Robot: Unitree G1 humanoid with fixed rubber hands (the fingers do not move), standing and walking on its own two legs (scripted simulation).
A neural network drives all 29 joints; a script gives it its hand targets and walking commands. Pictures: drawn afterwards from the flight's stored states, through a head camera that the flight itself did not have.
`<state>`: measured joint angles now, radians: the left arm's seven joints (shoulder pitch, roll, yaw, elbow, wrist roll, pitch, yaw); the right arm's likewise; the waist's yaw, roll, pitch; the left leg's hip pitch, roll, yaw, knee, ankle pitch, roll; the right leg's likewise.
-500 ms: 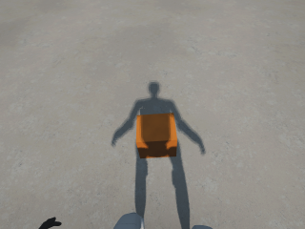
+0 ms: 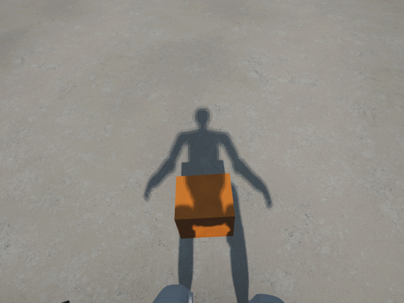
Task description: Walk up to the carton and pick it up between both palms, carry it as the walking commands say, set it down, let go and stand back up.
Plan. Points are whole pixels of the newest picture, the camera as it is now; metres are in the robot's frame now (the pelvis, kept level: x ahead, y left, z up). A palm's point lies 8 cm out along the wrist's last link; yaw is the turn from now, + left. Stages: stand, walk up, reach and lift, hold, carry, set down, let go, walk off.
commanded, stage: walk up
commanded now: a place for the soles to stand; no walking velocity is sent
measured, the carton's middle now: (204, 206) +0.62 +0.06 -0.63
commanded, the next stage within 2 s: none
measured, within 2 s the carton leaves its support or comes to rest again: neither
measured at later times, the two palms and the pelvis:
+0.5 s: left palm out of the picture +0.13 +0.35 -0.10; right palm (344, 284) +0.17 -0.25 -0.09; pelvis +0.04 +0.04 +0.01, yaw -2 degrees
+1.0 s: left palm (53, 295) +0.15 +0.34 -0.08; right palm out of the picture +0.12 -0.27 -0.09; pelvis +0.05 +0.04 +0.03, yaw -3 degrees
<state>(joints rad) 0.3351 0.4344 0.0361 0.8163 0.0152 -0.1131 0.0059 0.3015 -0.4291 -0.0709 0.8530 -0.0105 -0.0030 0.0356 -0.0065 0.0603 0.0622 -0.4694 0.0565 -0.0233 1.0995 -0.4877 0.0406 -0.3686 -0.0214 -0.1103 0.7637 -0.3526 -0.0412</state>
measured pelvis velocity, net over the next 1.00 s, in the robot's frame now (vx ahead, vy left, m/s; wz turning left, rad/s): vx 0.05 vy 0.04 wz -0.05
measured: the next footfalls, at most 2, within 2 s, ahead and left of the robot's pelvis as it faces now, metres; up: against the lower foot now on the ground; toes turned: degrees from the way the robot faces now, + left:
left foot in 0.16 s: +0.17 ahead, +0.19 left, +0.00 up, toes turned +9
right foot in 1.54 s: +0.33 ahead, -0.08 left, +0.00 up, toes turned -2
